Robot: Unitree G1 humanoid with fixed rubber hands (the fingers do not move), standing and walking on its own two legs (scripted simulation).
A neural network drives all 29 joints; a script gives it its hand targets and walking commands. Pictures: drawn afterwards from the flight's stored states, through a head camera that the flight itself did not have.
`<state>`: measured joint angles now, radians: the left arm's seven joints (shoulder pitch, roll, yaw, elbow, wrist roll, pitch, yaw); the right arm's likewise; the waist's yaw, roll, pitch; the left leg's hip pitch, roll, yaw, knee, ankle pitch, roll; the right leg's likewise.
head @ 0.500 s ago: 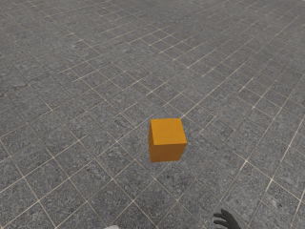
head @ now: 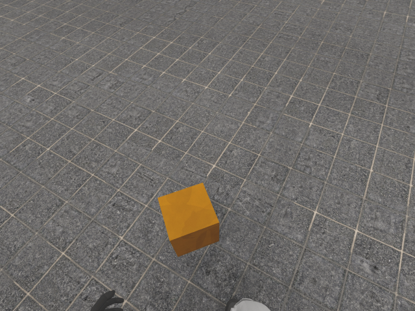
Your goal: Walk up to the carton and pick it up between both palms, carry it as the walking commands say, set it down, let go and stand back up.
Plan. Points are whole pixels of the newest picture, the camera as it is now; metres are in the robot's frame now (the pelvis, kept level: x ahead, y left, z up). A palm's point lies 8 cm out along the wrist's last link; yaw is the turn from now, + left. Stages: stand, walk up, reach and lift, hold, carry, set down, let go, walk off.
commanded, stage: walk up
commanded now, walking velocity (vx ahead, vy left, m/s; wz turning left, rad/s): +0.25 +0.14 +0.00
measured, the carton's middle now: (190, 220) +0.54 +0.07 -0.64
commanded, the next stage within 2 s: none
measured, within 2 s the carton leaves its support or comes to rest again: neither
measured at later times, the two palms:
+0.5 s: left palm out of the picture +0.08 +0.24 -0.15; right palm out of the picture +0.14 -0.20 -0.13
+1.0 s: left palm out of the picture +0.09 +0.23 -0.13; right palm out of the picture +0.07 -0.28 -0.14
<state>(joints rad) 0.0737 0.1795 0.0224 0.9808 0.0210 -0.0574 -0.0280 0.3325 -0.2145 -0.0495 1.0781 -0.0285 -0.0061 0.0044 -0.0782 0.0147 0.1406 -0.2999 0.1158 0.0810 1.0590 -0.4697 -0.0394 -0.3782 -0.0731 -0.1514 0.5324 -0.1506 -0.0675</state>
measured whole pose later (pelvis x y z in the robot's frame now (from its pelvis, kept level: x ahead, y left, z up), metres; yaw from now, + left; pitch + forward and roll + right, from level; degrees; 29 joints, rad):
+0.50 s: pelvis +0.09 +0.02 +0.01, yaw +0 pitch +0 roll -1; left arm 0.27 0.15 0.02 1.11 0.00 0.01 0.03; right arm 0.18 -0.14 -0.01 1.11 -0.01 0.00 -0.03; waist 0.03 -0.03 0.03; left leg -0.29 0.04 0.09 0.48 -0.18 0.01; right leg -0.21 -0.02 -0.13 0.48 -0.29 -0.01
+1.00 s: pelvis +0.09 -0.04 +0.01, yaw +8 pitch +3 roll -2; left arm 0.23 0.23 0.07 1.03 0.01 0.01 0.03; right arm 0.29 -0.19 -0.08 1.13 -0.04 0.03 -0.03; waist -0.06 0.05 0.08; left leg -0.39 0.08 -0.10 0.45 -0.12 -0.04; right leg -0.34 -0.04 -0.09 0.67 -0.41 0.04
